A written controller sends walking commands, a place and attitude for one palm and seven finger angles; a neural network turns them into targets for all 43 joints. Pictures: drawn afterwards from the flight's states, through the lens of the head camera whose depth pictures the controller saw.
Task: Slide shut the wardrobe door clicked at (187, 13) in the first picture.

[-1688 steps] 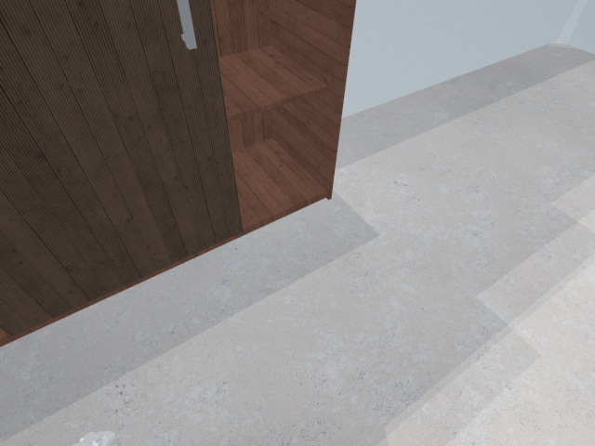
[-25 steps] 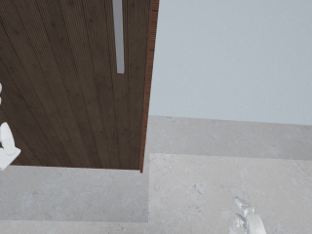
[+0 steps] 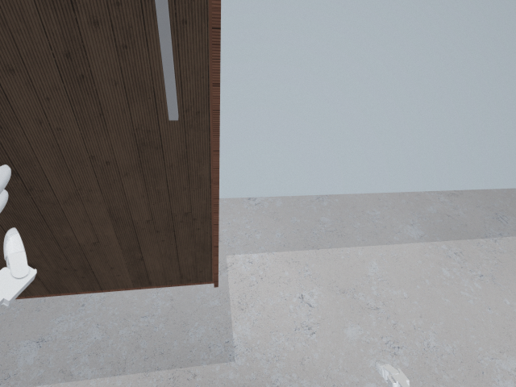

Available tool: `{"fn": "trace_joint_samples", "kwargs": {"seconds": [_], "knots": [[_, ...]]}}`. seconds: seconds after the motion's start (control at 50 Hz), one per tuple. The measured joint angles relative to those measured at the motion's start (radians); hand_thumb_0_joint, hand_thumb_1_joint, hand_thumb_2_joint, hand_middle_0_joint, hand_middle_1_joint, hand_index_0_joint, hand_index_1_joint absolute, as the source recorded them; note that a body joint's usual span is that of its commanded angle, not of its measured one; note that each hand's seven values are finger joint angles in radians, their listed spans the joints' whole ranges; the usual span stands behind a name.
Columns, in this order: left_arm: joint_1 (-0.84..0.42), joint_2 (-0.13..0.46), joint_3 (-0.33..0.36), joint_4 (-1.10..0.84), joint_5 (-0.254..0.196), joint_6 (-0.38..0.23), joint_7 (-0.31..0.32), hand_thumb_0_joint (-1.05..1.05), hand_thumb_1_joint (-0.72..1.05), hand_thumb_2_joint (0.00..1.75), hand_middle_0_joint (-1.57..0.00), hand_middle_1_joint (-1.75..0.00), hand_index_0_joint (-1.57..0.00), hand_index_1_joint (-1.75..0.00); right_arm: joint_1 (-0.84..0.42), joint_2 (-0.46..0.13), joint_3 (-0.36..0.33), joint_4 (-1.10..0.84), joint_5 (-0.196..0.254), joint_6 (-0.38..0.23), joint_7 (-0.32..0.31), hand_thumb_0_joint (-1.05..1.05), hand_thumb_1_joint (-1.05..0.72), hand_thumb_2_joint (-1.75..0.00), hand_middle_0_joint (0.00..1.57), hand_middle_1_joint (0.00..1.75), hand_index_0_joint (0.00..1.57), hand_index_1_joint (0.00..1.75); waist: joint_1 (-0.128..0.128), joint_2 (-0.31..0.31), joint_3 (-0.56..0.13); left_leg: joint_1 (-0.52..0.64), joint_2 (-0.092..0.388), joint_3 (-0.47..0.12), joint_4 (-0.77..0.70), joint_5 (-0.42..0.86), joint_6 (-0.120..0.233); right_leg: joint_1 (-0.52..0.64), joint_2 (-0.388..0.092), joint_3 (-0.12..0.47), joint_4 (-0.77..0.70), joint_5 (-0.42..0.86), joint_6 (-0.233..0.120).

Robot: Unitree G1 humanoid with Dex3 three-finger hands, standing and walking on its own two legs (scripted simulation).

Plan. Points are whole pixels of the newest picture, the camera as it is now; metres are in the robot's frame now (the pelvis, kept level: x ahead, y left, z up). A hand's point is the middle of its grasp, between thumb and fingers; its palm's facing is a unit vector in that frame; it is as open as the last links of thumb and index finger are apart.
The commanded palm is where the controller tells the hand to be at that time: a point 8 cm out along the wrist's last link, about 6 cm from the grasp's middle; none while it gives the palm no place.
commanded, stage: stop stepping back and stand still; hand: left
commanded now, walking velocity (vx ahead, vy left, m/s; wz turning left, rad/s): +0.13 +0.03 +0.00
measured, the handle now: (167, 52) +0.68 +0.22 +0.23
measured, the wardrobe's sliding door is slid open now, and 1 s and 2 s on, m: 0.00 0.00 0.00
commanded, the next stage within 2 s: let the arm hang, fingers relaxed in 0.42 s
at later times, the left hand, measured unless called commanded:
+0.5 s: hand out of the picture +0.17 +0.30 +0.17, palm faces +0.50 -0.76 -0.42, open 7.5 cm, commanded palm none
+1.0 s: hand out of the picture -0.06 +0.23 -0.18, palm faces +0.08 -0.97 -0.21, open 7.3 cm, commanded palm none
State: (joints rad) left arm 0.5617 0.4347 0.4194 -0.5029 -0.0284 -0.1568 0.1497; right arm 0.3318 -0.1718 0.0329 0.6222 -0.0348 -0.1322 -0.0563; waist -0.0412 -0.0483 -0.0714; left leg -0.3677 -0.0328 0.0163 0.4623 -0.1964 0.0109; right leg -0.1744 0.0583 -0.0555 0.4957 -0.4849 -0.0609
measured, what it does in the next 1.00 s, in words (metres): steps on the spot: left foot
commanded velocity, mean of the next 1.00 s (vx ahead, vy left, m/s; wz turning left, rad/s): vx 0.02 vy -0.02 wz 0.00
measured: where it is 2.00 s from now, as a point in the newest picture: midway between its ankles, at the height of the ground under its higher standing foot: outside the picture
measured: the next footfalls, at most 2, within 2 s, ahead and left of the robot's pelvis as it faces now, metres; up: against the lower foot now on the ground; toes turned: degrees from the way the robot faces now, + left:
left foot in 0.22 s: +0.07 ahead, +0.16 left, +0.00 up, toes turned +6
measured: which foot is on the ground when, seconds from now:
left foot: down 0.00-0.00, up 0.02-0.20, down 0.22-1.00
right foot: down 0.00-1.00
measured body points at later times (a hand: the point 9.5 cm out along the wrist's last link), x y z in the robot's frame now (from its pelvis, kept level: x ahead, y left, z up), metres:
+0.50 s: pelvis -0.01 +0.02 -0.01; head -0.02 +0.03 +0.44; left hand +0.14 +0.33 +0.19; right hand +0.16 -0.18 -0.09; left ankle +0.03 +0.16 -0.74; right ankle -0.02 -0.09 -0.74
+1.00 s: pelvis -0.02 +0.03 +0.00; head +0.01 +0.05 +0.44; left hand -0.07 +0.28 -0.17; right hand +0.00 -0.26 -0.14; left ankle +0.03 +0.16 -0.74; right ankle -0.02 -0.09 -0.74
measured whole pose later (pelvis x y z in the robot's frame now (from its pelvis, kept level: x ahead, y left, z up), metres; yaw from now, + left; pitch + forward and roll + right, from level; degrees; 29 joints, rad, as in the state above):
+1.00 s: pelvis -0.02 +0.03 +0.00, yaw +5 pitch -1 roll -2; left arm 0.29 0.26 0.01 1.11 0.02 0.03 -0.01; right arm 0.27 -0.28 -0.01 1.08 -0.03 0.04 -0.01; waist 0.00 -0.02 0.08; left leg -0.33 0.04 0.00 0.51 -0.17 -0.01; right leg -0.18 0.00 -0.09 0.47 -0.27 -0.01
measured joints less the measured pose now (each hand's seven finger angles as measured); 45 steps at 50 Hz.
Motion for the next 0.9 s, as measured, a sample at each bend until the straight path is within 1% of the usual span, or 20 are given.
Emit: {"fn": "trace_joint_samples", "kwargs": {"seconds": [0.02,0.06,0.1,0.14,0.2,0.22,0.24,0.28,0.36,0.44,0.52,0.54,0.56,0.6,0.66,0.7,0.74,0.8,0.82,0.9], "knots": [[0.016,0.005,-0.002,-0.017,0.003,-0.006,-0.005,0.02,0.89,0.9,-0.21,-0.31,-0.2,-0.3,0.002,-0.007,-0.005,-0.006,-0.001,0.004,0.002,0.01,-0.9,-0.9,0.2,0.3,0.21,0.3,0.009,0.0,0.001,-0.041,0.0,0.008,0.073,-0.06,-0.011,-0.007,-0.006,0.002,-0.029,0.058,-0.014],[0.018,0.01,-0.008,-0.033,0.003,-0.018,-0.012,0.02,0.89,0.9,-0.21,-0.31,-0.21,-0.3,-0.006,-0.023,-0.015,0.014,0.001,0.018,0.003,0.01,-0.9,-0.9,0.21,0.3,0.21,0.3,0.032,0.0,0.014,-0.113,0.006,0.013,0.292,-0.115,-0.024,-0.028,-0.019,0.001,-0.023,0.217,-0.02],[-0.006,0.002,-0.015,-0.007,0.006,-0.036,-0.009,0.02,0.89,0.9,-0.21,-0.31,-0.21,-0.3,-0.004,-0.036,-0.023,0.049,0.006,0.024,0.001,0.01,-0.9,-0.9,0.21,0.3,0.21,0.3,0.041,-0.001,0.009,-0.132,0.027,0.016,0.405,-0.139,-0.023,-0.03,-0.029,0.0,-0.005,0.224,-0.002],[-0.035,-0.014,-0.018,0.038,0.01,-0.039,0.0,0.02,0.88,0.9,-0.21,-0.31,-0.21,-0.3,0.005,-0.047,-0.029,0.067,0.01,0.028,-0.006,0.01,-0.9,-0.9,0.2,0.3,0.21,0.3,0.041,-0.005,-0.005,-0.097,0.057,0.028,0.369,-0.148,-0.014,-0.032,-0.044,-0.004,0.013,0.198,0.014],[-0.072,-0.049,-0.027,0.078,0.012,-0.026,0.014,0.02,0.88,0.9,-0.21,-0.31,-0.21,-0.3,0.016,-0.074,-0.04,0.07,0.013,0.016,-0.022,0.01,-0.9,-0.9,0.2,0.3,0.21,0.3,0.029,0.013,-0.01,0.017,0.098,0.028,0.191,-0.151,0.004,-0.045,-0.061,-0.025,0.075,0.156,0.033],[-0.08,-0.058,-0.03,0.078,0.012,-0.023,0.017,0.02,0.89,0.9,-0.21,-0.31,-0.21,-0.3,0.013,-0.084,-0.046,0.067,0.014,0.01,-0.026,0.01,-0.9,-0.9,0.2,0.3,0.21,0.3,0.021,0.025,-0.006,0.036,0.106,0.023,0.147,-0.102,0.003,-0.054,-0.065,-0.036,0.105,0.138,0.04],[-0.086,-0.064,-0.03,0.076,0.011,-0.021,0.018,0.02,0.89,0.9,-0.21,-0.31,-0.21,-0.3,0.0,-0.085,-0.051,0.07,0.016,0.007,-0.03,0.01,-0.9,-0.9,0.2,0.3,0.21,0.3,0.02,0.024,0.008,0.034,0.1,0.026,0.153,-0.055,-0.008,-0.059,-0.077,-0.037,0.133,0.123,0.048],[-0.074,-0.062,-0.018,0.065,0.009,-0.021,0.017,0.02,0.89,0.9,-0.21,-0.31,-0.21,-0.3,-0.027,-0.072,-0.051,0.069,0.02,0.004,-0.031,0.01,-0.9,-0.9,0.2,0.3,0.2,0.3,0.025,0.014,0.024,0.037,0.091,0.045,0.177,-0.056,-0.018,-0.065,-0.087,-0.015,0.162,0.11,0.058],[-0.068,-0.036,0.001,0.051,0.019,-0.03,0.012,0.02,0.89,0.9,-0.21,-0.31,-0.21,-0.3,-0.053,-0.024,-0.031,0.036,0.017,-0.013,-0.021,0.01,-0.91,-0.9,0.2,0.3,0.2,0.3,0.023,0.018,0.046,0.037,0.088,0.038,0.164,-0.059,-0.02,-0.056,-0.071,0.0,0.138,0.13,0.054],[-0.06,-0.036,0.004,0.034,0.011,-0.04,0.006,0.02,0.89,0.9,-0.21,-0.31,-0.21,-0.3,-0.069,0.007,-0.004,0.014,0.017,-0.021,0.003,0.01,-0.9,-0.9,0.2,0.3,0.2,0.3,0.041,0.042,0.05,0.028,0.103,0.027,0.14,-0.041,-0.027,-0.049,-0.051,-0.009,0.082,0.155,0.044],[-0.051,-0.057,-0.016,0.033,-0.001,-0.037,0.001,0.02,0.89,0.9,-0.21,-0.31,-0.21,-0.3,-0.086,0.009,0.006,0.014,0.019,-0.016,0.008,0.01,-0.9,-0.9,0.2,0.3,0.21,0.3,0.054,0.056,0.049,0.024,0.105,0.028,0.146,-0.048,-0.026,-0.048,-0.05,-0.008,0.076,0.154,0.046],[-0.074,-0.055,-0.041,0.086,0.013,-0.044,-0.015,0.02,0.89,0.9,-0.21,-0.31,-0.2,-0.3,-0.095,-0.002,-0.001,0.036,0.017,-0.028,0.025,0.01,-0.9,-0.9,0.21,0.3,0.21,0.3,0.057,0.063,0.041,0.01,0.1,0.025,0.157,-0.05,-0.023,-0.06,-0.055,-0.011,0.089,0.151,0.049],[-0.116,-0.053,-0.083,0.177,0.029,-0.026,-0.041,0.01,0.89,0.9,-0.21,-0.3,-0.2,-0.3,-0.11,-0.021,-0.01,0.065,0.015,-0.024,0.043,0.01,-0.9,-0.9,0.21,0.3,0.21,0.3,0.063,0.074,0.033,-0.004,0.093,0.023,0.172,-0.054,-0.02,-0.079,-0.063,-0.014,0.116,0.142,0.054],[-0.207,-0.062,-0.176,0.415,0.043,0.055,-0.089,0.01,0.89,0.9,-0.2,-0.3,-0.2,-0.3,-0.152,-0.064,-0.018,0.118,0.011,0.024,0.059,0.01,-0.9,-0.9,0.21,0.3,0.21,0.3,0.067,0.097,0.02,-0.033,0.077,0.026,0.206,-0.067,-0.01,-0.122,-0.082,-0.009,0.185,0.118,0.064],[-0.305,-0.101,-0.291,0.802,0.051,0.165,-0.128,0.01,0.9,0.9,-0.2,-0.3,-0.19,-0.3,-0.208,-0.104,-0.019,0.169,0.0,0.091,0.063,0.01,-0.9,-0.9,0.21,0.3,0.21,0.3,0.046,0.11,0.033,-0.056,0.059,0.032,0.238,-0.075,-0.002,-0.151,-0.095,0.017,0.237,0.075,0.067],[-0.328,-0.144,-0.356,1.018,0.057,0.2,-0.144,0.01,0.9,0.9,-0.2,-0.3,-0.19,-0.3,-0.219,-0.119,-0.024,0.194,-0.001,0.115,0.065,0.01,-0.9,-0.9,0.21,0.3,0.21,0.3,0.027,0.114,0.055,-0.048,0.061,0.024,0.229,-0.065,-0.011,-0.143,-0.091,0.01,0.23,0.091,0.064],[-0.32,-0.184,-0.407,1.175,0.061,0.211,-0.156,0.01,0.91,0.9,-0.2,-0.3,-0.19,-0.3,-0.207,-0.122,-0.031,0.218,0.0,0.137,0.066,0.01,-0.9,-0.9,0.2,0.3,0.21,0.3,0.014,0.094,0.074,-0.035,0.057,0.016,0.212,-0.068,-0.008,-0.126,-0.091,0.003,0.209,0.102,0.056],[-0.296,-0.239,-0.451,1.345,0.059,0.215,-0.163,0.02,0.91,0.9,-0.2,-0.3,-0.2,-0.3,-0.171,-0.126,-0.042,0.265,-0.001,0.158,0.063,0.01,-0.91,-0.9,0.2,0.3,0.21,0.3,0.009,0.06,0.11,-0.011,0.063,0.002,0.177,-0.026,-0.007,-0.094,-0.082,-0.012,0.169,0.119,0.05],[-0.292,-0.244,-0.441,1.39,0.057,0.214,-0.151,0.02,0.93,0.89,-0.2,-0.3,-0.2,-0.3,-0.157,-0.123,-0.044,0.288,-0.002,0.162,0.061,0.01,-0.91,-0.9,0.2,0.3,0.2,0.3,0.011,0.048,0.122,-0.004,0.066,-0.002,0.168,-0.016,-0.013,-0.084,-0.079,-0.016,0.155,0.126,0.05],[-0.275,-0.22,-0.426,1.52,0.05,0.205,-0.156,0.02,0.96,0.89,-0.21,-0.3,-0.2,-0.3,-0.1,-0.115,-0.044,0.38,-0.002,0.173,0.056,0.01,-0.91,-0.9,0.2,0.3,0.2,0.3,0.031,0.023,0.144,0.017,0.076,-0.016,0.113,-0.003,-0.022,-0.045,-0.063,-0.03,0.064,0.17,0.049]]}}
